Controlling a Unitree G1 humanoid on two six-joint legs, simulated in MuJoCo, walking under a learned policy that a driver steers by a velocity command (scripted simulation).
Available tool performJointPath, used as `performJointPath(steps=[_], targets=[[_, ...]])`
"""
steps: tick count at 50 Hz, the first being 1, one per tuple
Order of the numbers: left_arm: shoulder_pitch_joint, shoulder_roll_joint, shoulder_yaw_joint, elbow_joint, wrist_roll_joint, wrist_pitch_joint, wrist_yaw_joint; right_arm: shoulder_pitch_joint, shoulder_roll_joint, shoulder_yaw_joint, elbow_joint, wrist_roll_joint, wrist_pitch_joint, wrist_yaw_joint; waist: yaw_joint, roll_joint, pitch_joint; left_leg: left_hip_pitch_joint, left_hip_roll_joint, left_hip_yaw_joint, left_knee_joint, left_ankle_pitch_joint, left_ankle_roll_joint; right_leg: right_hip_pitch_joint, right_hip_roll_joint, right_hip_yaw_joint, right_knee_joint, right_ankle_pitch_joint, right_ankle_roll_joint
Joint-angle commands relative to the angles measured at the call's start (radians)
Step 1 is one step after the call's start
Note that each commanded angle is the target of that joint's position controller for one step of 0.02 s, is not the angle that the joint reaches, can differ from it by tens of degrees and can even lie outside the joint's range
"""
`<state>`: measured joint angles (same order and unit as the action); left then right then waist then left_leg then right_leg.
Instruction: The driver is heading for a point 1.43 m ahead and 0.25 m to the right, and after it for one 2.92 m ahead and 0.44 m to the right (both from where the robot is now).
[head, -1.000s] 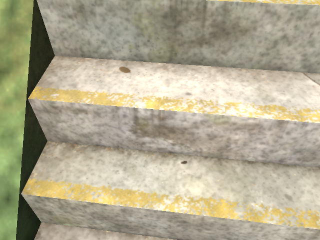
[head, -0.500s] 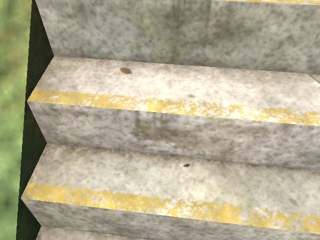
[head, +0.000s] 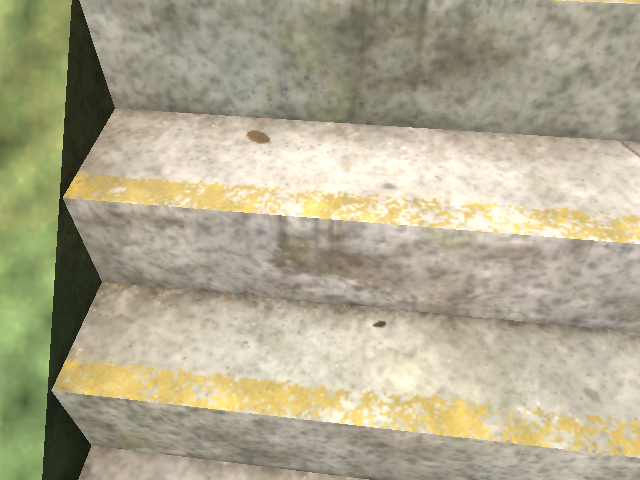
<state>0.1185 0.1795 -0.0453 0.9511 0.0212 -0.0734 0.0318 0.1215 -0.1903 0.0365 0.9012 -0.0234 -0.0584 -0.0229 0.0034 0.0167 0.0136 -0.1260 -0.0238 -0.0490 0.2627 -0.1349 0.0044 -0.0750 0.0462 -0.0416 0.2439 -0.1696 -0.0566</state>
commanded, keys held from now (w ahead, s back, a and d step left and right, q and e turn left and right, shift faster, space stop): no key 1.00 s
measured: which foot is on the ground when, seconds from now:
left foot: down 0.00-1.00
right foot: down 0.00-1.00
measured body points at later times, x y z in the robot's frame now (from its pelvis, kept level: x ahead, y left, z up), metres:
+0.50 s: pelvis -0.01 +0.00 +0.00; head +0.00 -0.01 +0.45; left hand +0.03 +0.23 -0.15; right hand +0.03 -0.24 -0.16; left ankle +0.00 +0.12 -0.75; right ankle -0.02 -0.08 -0.75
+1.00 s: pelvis -0.02 -0.01 -0.01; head +0.00 -0.02 +0.44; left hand +0.01 +0.22 -0.16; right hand -0.01 -0.24 -0.17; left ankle +0.00 +0.12 -0.75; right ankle -0.02 -0.08 -0.75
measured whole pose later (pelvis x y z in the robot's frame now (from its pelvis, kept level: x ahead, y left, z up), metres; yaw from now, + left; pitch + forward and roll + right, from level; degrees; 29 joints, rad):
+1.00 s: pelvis -0.02 -0.01 -0.01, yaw +0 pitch +0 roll +0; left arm 0.29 0.16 0.00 1.02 0.01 -0.01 0.05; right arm 0.33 -0.17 0.02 1.01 -0.02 0.00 -0.05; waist -0.01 0.02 0.02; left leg -0.21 0.00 -0.06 0.39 -0.18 -0.02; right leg -0.15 0.06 -0.06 0.37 -0.22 -0.08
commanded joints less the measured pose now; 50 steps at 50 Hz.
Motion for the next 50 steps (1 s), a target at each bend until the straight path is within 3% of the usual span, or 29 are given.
performJointPath(steps=[1, 3, 4, 6, 18, 32, 50], targets=[[-0.002, 0.091, 0.02, -0.035, -0.002, -0.005, 0.001, 0.011, -0.085, -0.019, -0.035, -0.001, -0.007, -0.001, -0.005, -0.012, -0.052, -0.019, 0.133, -0.083, 0.001, 0.156, 0.023, 0.04, -0.169, 0.111, 0.001, 0.2, 0.002], [0.003, 0.092, 0.022, -0.029, -0.003, -0.001, 0.001, 0.017, -0.086, -0.02, -0.029, 0.0, -0.003, -0.001, -0.006, -0.01, -0.041, -0.027, 0.134, -0.086, 0.008, 0.155, 0.022, 0.032, -0.17, 0.111, 0.008, 0.194, 0.003], [0.033, 0.098, 0.024, -0.015, -0.009, 0.002, 0.002, 0.044, -0.091, -0.022, -0.016, 0.004, 0.0, -0.001, -0.004, -0.008, -0.067, -0.017, 0.132, -0.085, -0.006, 0.123, 0.015, 0.039, -0.166, 0.106, -0.002, 0.145, 0.007], [0.033, 0.1, 0.027, -0.007, -0.007, 0.007, 0.002, 0.04, -0.095, -0.024, -0.011, 0.003, 0.004, -0.001, -0.004, -0.005, -0.029, -0.034, 0.131, -0.086, -0.003, 0.123, 0.013, 0.02, -0.165, 0.109, 0.0, 0.139, 0.009], [0.11, 0.097, 0.038, 0.042, -0.008, 0.03, 0.01, 0.127, -0.093, -0.03, 0.04, 0.005, 0.027, -0.01, -0.008, -0.01, -0.003, -0.068, 0.124, -0.086, 0.02, 0.07, 0.016, -0.005, -0.159, 0.107, 0.024, 0.111, 0.003], [0.179, 0.088, 0.047, 0.053, -0.002, 0.047, 0.01, 0.223, -0.08, -0.033, 0.075, 0.001, 0.045, -0.015, -0.02, -0.024, 0.043, -0.103, 0.101, -0.071, 0.053, -0.031, 0.009, -0.098, -0.159, 0.127, 0.015, -0.021, -0.007], [0.232, 0.062, 0.055, 0.048, -0.008, 0.054, 0.019, 0.264, -0.053, -0.033, 0.076, 0.005, 0.051, -0.028, -0.012, -0.01, 0.029, -0.134, 0.104, -0.073, 0.08, -0.006, 0.014, -0.053, -0.145, 0.104, 0.054, 0.108, -0.012]])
